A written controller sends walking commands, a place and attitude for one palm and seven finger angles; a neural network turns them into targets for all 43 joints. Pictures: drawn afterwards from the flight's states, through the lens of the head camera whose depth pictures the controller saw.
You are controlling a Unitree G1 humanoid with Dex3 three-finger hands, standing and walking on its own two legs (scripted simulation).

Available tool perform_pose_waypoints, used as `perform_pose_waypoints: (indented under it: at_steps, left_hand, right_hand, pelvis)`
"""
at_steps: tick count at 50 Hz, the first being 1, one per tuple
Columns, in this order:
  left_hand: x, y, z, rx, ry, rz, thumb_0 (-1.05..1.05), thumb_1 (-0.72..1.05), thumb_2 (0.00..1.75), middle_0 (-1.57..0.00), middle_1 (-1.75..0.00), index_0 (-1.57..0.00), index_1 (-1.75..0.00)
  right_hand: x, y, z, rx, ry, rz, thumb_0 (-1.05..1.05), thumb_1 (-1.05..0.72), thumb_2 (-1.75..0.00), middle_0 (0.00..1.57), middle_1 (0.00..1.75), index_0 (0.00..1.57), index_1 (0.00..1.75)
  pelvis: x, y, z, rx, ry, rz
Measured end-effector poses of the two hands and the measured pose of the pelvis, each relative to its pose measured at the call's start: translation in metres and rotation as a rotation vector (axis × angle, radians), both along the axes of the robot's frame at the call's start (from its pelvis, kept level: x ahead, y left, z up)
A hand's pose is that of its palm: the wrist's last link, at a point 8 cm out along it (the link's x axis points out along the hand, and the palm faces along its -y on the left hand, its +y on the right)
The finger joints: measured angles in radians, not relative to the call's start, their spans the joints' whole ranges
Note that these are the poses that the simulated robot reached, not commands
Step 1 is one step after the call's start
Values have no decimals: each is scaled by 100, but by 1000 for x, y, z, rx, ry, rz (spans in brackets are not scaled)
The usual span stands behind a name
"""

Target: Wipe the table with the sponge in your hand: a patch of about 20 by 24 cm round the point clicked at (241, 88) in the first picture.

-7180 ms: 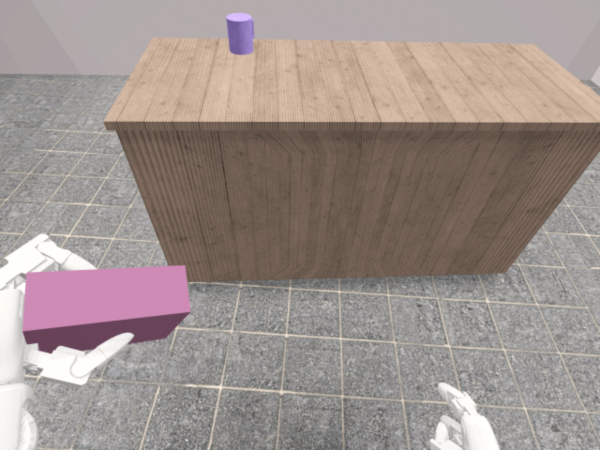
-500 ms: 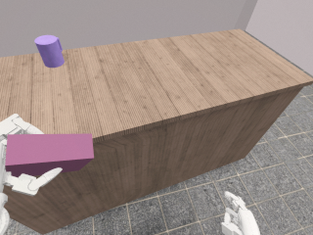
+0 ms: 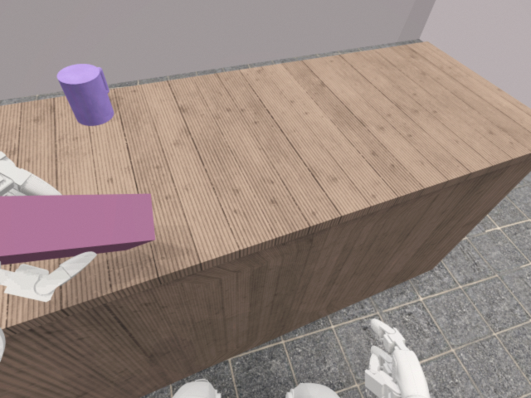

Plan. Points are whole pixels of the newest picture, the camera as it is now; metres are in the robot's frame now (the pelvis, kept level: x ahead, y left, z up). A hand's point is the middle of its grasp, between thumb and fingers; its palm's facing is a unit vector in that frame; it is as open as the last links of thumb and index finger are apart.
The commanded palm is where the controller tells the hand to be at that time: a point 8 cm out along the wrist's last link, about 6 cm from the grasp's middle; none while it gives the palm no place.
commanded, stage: shuffle to correct the standing spot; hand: left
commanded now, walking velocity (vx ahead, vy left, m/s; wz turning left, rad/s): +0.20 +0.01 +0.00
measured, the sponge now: (96, 228) +0.26 +0.21 +0.17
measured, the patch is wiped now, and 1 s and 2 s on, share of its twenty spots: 0.00 0.00 0.00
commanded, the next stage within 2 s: come to a stop and stand still in 0.14 s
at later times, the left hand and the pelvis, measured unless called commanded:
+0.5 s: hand (67, 181) +0.30 +0.25 +0.20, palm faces +0.37 -0.84 -0.39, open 9.4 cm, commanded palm +0.23 +0.30 +0.20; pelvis +0.07 +0.02 +0.01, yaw +0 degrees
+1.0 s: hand (26, 172) +0.29 +0.28 +0.22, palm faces +0.38 -0.80 -0.46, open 9.4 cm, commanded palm +0.21 +0.31 +0.20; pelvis +0.05 +0.02 +0.03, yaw +1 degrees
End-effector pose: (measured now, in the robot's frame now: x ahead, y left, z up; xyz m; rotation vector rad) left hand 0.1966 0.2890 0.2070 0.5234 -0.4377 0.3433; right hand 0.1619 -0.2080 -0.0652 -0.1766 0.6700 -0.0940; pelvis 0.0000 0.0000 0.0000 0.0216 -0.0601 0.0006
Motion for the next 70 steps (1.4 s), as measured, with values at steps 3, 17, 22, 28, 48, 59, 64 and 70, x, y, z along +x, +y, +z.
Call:
perform_pose_waypoints:
  at_steps: [3, 17, 22, 28, 48, 59, 64, 70]
  left_hand:
    - [-3, -11, 11, 32, 4, -18, -1, -43, 101, -80, -137, -80, -138]
    - [35, 36, -12, -84, 128, 141, -1, -43, 101, -80, -137, -80, -137]
    - [64, 18, -18, -99, 96, 26, -1, -43, 101, -80, -137, -80, -137]
    - [58, -6, 23, 23, 44, -52, -1, -43, 101, -80, -137, -80, -137]
    - [49, 10, 0, -90, 166, -5, -1, -43, 101, -80, -137, -80, -137]
    - [22, 55, 2, -72, 146, 0, -1, -43, 101, -80, -137, -80, -137]
    - [3, 61, -38, -136, 262, -5, -1, -43, 101, -80, -137, -80, -137]
    - [-2, 87, -18, -92, 103, 64, -1, -44, 101, -80, -137, -80, -137]
  right_hand:
    - [4, 10, -4, 39, 3, 31, 1, -90, -90, 20, 30, 20, 30]
    - [50, 2, -2, -63, 79, 44, 1, -90, -90, 20, 30, 21, 30]
    - [77, 10, 10, -52, -7, 3, 1, -90, -90, 20, 30, 20, 30]
    - [92, 21, 23, 15, -62, 42, 1, -90, -90, 20, 30, 20, 30]
    - [67, 5, 31, -90, 9, 7, 1, -90, -90, 20, 30, 20, 30]
    - [30, 32, 26, -22, -24, -17, 1, -90, -90, 20, 30, 20, 30]
    - [15, 54, 24, -47, 39, 19, 1, -90, -90, 20, 30, 20, 30]
    - [22, 76, 26, -65, 18, 120, 1, -90, -90, 20, 30, 21, 30]
  pelvis:
    - [9, 1, 2, -2, 22, 5]
    - [62, 28, 15, 0, 31, 7]
    - [66, 27, 8, 42, -5, -4]
    - [72, 16, 16, -26, 6, 25]
    - [60, 25, 28, -37, 20, 7]
    - [40, 59, 27, -35, 19, -21]
    - [34, 67, 27, -39, 12, 3]
    - [23, 69, 22, -42, -14, 44]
